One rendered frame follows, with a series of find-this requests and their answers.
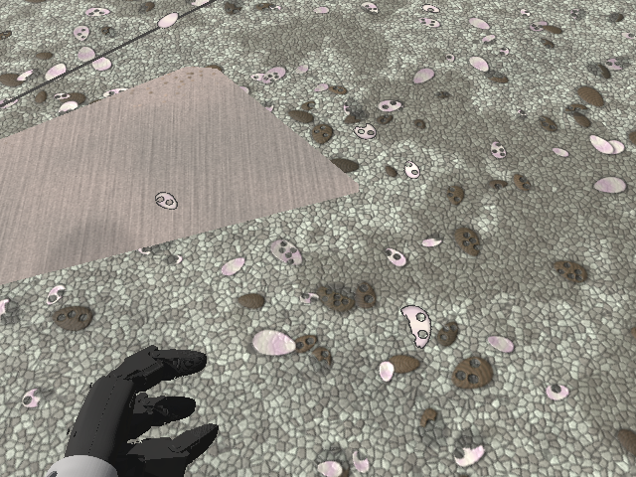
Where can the left robot hand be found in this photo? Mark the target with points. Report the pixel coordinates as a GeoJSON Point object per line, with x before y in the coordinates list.
{"type": "Point", "coordinates": [112, 414]}

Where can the robot left forearm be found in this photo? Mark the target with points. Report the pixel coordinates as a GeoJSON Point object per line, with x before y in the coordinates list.
{"type": "Point", "coordinates": [81, 466]}

